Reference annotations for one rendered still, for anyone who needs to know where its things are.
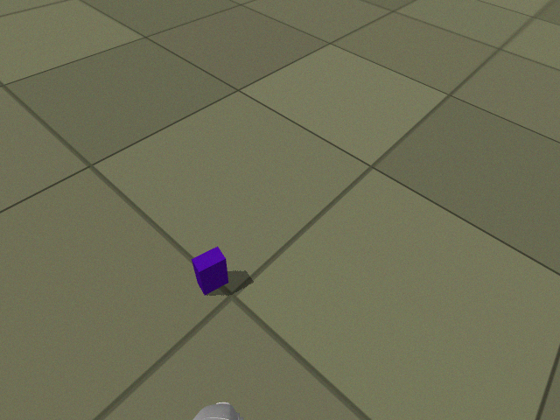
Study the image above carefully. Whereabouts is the carton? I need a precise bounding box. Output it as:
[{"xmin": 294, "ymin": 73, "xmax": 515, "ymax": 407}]
[{"xmin": 192, "ymin": 247, "xmax": 228, "ymax": 295}]

